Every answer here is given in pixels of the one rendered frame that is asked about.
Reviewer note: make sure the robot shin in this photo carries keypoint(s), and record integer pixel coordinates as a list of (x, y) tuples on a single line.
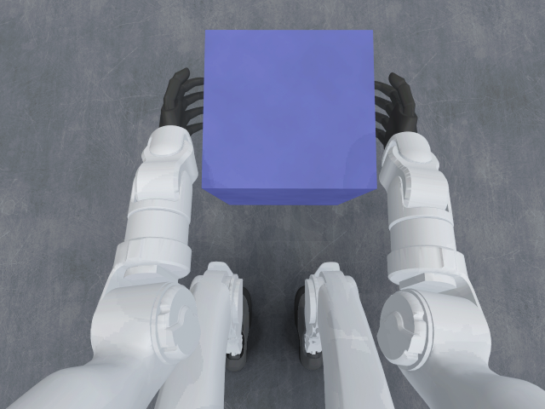
[(234, 342), (312, 337)]

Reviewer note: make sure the robot left hand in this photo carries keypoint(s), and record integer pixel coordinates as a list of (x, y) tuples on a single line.
[(175, 103)]

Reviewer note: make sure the robot right forearm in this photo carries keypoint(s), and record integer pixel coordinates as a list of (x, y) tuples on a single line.
[(423, 247)]

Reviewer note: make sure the robot left shin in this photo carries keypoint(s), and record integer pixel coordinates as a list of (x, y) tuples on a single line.
[(234, 342)]

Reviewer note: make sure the carton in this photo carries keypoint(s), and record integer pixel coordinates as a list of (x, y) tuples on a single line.
[(289, 116)]

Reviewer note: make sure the robot right hand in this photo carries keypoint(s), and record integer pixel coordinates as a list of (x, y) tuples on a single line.
[(401, 110)]

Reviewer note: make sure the robot right shin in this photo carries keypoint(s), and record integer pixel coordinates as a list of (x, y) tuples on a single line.
[(312, 337)]

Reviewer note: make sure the right robot upper arm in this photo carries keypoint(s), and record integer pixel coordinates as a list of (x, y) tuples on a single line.
[(442, 345)]

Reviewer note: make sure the robot left forearm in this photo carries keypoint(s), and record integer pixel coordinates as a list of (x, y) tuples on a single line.
[(155, 246)]

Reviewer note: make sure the left robot upper arm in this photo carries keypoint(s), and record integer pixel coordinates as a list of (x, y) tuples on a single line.
[(139, 335)]

